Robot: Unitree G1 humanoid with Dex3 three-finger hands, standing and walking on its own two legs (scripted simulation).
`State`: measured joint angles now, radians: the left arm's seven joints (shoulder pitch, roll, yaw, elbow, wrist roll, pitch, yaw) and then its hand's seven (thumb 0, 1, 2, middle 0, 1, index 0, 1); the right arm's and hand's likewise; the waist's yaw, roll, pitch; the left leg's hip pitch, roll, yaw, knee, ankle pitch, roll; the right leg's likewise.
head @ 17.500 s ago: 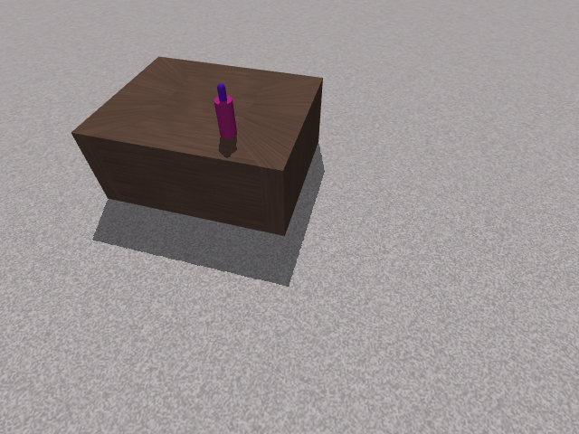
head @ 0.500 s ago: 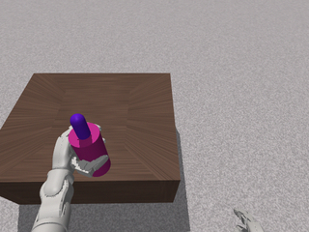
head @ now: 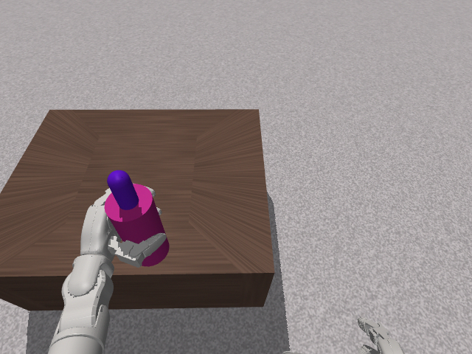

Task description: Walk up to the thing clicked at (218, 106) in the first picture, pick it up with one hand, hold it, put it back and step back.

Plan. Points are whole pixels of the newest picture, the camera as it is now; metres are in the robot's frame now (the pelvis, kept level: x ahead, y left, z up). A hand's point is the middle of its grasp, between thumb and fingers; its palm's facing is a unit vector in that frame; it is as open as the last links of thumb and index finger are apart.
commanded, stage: hold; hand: left
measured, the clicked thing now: (136, 218) +0.32 +0.17 +0.06
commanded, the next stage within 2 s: crouch in 0.48 s
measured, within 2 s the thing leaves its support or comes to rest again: neither
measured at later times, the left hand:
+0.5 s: hand (139, 223) +0.32 +0.17 +0.04, palm faces +0.00 -1.00 -0.01, open 9.8 cm
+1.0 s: hand (148, 220) +0.36 +0.17 -0.02, palm faces -0.03 -1.00 +0.00, open 9.8 cm
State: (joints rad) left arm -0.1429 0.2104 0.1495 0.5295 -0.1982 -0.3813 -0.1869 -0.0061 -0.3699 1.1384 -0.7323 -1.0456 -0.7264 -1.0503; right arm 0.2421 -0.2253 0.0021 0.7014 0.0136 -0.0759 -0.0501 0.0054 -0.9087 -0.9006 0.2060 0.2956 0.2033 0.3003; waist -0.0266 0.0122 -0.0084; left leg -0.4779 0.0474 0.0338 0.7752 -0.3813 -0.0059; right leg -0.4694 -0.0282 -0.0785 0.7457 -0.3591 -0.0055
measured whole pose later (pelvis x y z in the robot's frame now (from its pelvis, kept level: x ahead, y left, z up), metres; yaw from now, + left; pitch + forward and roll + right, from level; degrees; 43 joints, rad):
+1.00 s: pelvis -0.01 +0.01 -0.03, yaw +0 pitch +12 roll -1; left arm -0.41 0.26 0.19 0.86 -0.17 -0.51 -0.21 -0.01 -0.36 1.13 -0.73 -1.04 -0.73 -1.04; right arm 0.22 -0.24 0.00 0.71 -0.02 -0.09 -0.01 0.00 -0.89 -0.89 0.21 0.30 0.21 0.30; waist -0.06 -0.02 -0.03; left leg -0.75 0.05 0.02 0.98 -0.44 0.00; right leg -0.73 -0.04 -0.08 0.94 -0.41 0.00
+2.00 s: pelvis -0.05 +0.01 -0.18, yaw -3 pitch +34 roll -4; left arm -1.00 0.53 0.39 1.25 -0.05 -0.49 -0.16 -0.01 -0.37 1.14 -0.75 -1.02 -0.74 -1.02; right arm 0.27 -0.24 0.06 0.71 -0.06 -0.03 0.04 0.00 -0.93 -0.90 0.21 0.30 0.20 0.30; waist -0.22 0.03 -0.16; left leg -1.63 0.07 -0.03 1.65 -0.62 0.01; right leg -1.60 -0.04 -0.10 1.58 -0.57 -0.02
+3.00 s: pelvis -0.07 +0.00 -0.27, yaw -4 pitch +38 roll -4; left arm -1.13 0.62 0.43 1.25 0.00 -0.45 -0.15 -0.01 -0.37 1.14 -0.75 -1.03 -0.74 -1.03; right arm 0.25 -0.25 0.08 0.67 -0.07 0.00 0.05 0.00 -0.92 -0.90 0.21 0.30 0.20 0.30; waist -0.25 0.03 -0.14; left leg -1.95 0.07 -0.04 1.95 -0.67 0.01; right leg -1.92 -0.05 -0.09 1.89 -0.63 -0.02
